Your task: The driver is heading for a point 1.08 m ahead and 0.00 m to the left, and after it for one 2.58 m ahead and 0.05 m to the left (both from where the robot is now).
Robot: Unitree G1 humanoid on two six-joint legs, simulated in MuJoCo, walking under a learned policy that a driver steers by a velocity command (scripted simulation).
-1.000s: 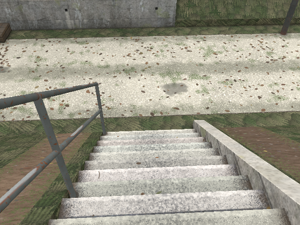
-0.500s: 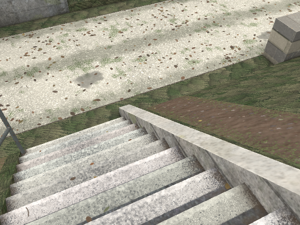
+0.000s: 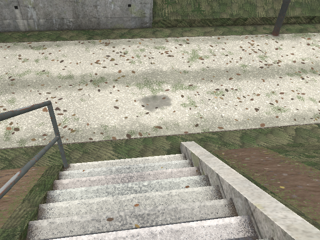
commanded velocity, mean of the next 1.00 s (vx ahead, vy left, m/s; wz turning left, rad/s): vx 0.39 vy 0.00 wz -0.02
